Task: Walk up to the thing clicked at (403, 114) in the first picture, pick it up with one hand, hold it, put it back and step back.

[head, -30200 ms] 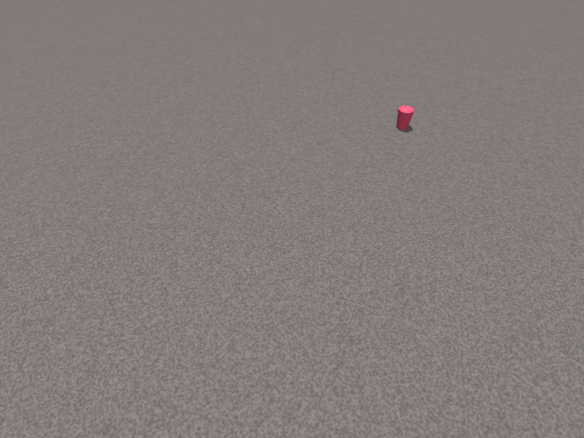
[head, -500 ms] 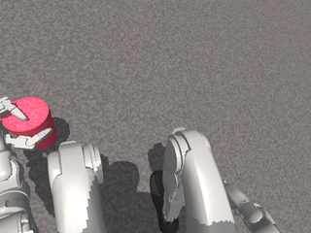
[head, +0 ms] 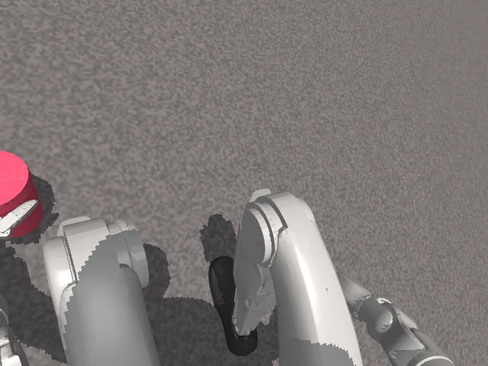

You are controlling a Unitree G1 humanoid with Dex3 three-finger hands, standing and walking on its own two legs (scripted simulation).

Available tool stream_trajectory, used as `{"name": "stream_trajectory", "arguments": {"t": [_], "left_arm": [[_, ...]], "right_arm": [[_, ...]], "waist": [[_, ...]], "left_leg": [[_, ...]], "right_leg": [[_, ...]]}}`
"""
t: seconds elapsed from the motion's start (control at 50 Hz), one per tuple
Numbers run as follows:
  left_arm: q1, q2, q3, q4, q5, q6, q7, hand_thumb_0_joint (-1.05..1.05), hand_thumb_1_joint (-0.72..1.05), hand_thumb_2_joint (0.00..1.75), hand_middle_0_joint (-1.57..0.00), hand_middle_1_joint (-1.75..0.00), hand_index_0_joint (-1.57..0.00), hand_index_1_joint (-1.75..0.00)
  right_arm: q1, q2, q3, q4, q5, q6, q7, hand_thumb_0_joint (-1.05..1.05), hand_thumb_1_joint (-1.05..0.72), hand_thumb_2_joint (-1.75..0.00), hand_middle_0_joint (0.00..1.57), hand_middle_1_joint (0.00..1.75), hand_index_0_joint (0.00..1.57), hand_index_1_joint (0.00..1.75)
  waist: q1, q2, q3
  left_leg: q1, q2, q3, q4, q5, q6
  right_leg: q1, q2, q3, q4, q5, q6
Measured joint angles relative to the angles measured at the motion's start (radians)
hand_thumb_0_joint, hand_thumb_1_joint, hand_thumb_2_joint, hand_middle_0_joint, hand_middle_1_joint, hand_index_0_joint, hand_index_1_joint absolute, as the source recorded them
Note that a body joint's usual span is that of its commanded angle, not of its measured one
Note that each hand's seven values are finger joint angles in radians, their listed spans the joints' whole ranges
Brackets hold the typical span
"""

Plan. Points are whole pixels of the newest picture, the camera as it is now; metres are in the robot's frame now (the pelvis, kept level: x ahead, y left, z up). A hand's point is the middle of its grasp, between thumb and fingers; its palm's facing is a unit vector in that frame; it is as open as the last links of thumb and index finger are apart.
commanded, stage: lower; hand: left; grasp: from the side
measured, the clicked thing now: (4, 200) +0.38 +0.27 -0.20
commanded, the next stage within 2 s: loosen in 0.20 s
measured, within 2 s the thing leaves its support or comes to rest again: rests again in 1.16 s
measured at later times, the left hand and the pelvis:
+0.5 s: hand out of the picture +0.39 +0.29 -0.16, palm faces +0.41 -0.91 +0.00, open 8.2 cm; pelvis -0.01 +0.01 +0.00, yaw -2 degrees
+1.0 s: hand out of the picture +0.39 +0.29 -0.17, palm faces +0.41 -0.91 +0.02, open 17.2 cm; pelvis -0.01 +0.01 +0.00, yaw -3 degrees
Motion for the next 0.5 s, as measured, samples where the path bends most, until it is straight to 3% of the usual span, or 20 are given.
{"name": "stream_trajectory", "arguments": {"t": [0.4,0.5], "left_arm": [[-0.012,0.055,-0.005,0.111,-0.001,-0.102,0.024,-0.04,-0.48,0.93,-0.62,-1.03,-1.24,-1.40],[-0.019,0.068,-0.007,0.120,0.005,-0.107,0.031,-0.02,-0.45,0.80,-0.69,-0.95,-1.16,-1.21]], "right_arm": [[-0.017,-0.006,0.077,-0.033,-0.032,-0.008,-0.001,0.00,-0.93,-0.90,0.20,0.30,0.20,0.30],[-0.014,-0.007,0.085,-0.039,-0.037,-0.010,0.004,0.00,-0.93,-0.89,0.20,0.30,0.20,0.30]], "waist": [[-0.003,-0.034,0.027],[-0.004,-0.043,0.030]], "left_leg": [[0.024,0.013,-0.032,0.020,0.003,0.020],[0.029,0.014,-0.040,0.024,0.003,0.022]], "right_leg": [[0.038,0.024,-0.026,-0.020,0.025,0.006],[0.045,0.028,-0.032,-0.023,0.028,0.002]]}}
